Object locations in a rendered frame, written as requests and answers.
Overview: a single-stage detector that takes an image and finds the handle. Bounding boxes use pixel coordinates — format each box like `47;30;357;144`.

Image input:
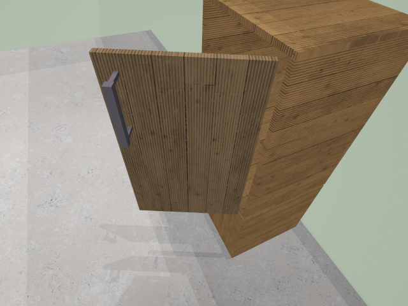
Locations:
101;71;133;148

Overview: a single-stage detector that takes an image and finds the cupboard door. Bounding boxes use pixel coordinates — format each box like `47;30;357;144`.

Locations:
89;48;279;214

